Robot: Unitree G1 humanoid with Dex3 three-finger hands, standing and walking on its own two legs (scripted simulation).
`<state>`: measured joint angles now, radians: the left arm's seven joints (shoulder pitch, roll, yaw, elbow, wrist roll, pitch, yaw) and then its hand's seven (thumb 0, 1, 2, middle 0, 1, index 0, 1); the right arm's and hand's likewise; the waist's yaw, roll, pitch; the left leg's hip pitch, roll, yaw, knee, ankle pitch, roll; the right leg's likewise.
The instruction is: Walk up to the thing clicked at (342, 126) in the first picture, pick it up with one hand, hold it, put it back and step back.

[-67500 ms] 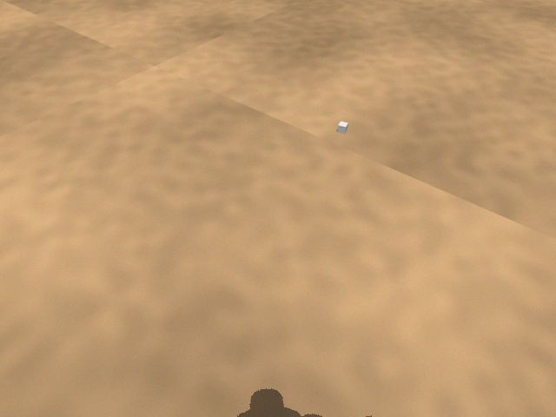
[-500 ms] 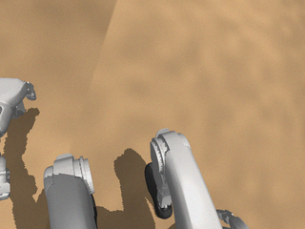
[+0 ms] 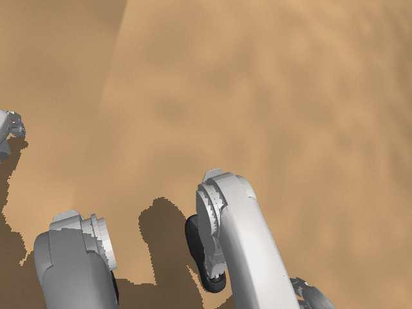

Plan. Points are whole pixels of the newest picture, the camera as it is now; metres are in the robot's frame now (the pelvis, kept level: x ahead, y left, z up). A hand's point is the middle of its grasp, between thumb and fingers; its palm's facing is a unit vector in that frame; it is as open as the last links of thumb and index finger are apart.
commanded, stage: rest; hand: left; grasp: from above
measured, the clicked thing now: out of the picture +0.48 +0.30 -0.25
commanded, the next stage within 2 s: open in 0.64 s
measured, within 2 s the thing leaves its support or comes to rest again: rests again in 0.34 s
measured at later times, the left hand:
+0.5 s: hand (4, 144) +0.47 +0.26 -0.24, palm faces -0.48 -0.02 -0.88, open 6.6 cm
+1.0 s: hand (2, 141) +0.48 +0.27 -0.24, palm faces -0.48 -0.02 -0.88, open 8.9 cm
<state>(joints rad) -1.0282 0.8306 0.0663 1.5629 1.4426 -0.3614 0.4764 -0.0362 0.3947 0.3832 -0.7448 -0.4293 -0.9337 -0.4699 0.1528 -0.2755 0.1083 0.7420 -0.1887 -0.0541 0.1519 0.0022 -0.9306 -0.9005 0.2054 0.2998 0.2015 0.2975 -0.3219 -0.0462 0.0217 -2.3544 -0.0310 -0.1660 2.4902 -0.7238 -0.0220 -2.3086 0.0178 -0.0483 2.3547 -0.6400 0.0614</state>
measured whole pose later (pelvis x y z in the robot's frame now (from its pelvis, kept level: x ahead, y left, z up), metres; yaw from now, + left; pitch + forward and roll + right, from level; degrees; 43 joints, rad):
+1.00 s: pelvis +0.00 +0.01 -0.01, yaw -4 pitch +29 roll -14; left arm -1.09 0.99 0.07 1.71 1.43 -0.31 0.56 -0.01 0.21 0.46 -0.60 -0.59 -0.68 -0.55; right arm 0.13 -0.33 0.27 0.64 -0.24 -0.14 0.19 0.00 -0.92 -0.90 0.21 0.30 0.20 0.30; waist -0.41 -0.11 0.13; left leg -2.36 -0.02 -0.23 2.57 -0.73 0.00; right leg -2.28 0.04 -0.11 2.36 -0.62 0.07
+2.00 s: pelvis -0.01 +0.01 -0.01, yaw -5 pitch +29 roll -15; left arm -1.06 1.01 0.08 1.63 1.43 -0.33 0.52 0.00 -0.46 0.97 -0.09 -1.02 -0.11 -1.00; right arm 0.15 -0.33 0.28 0.61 -0.23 -0.13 0.20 0.00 -0.91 -0.90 0.21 0.30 0.20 0.30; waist -0.40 -0.11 0.13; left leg -2.36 -0.02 -0.25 2.56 -0.73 0.00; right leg -2.27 0.04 -0.12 2.34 -0.62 0.06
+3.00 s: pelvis -0.01 +0.00 +0.01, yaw +1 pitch +33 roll -9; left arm -1.13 0.81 0.06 1.56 1.34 -0.26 0.45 0.00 -0.45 0.98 -0.14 -0.98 -0.16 -0.97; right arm 0.17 -0.29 0.14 0.68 -0.17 -0.03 0.12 0.00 -0.91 -0.90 0.20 0.30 0.20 0.30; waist -0.31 -0.03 0.00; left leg -2.35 -0.04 -0.16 2.43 -0.67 -0.03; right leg -2.30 0.00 -0.05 2.30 -0.60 0.05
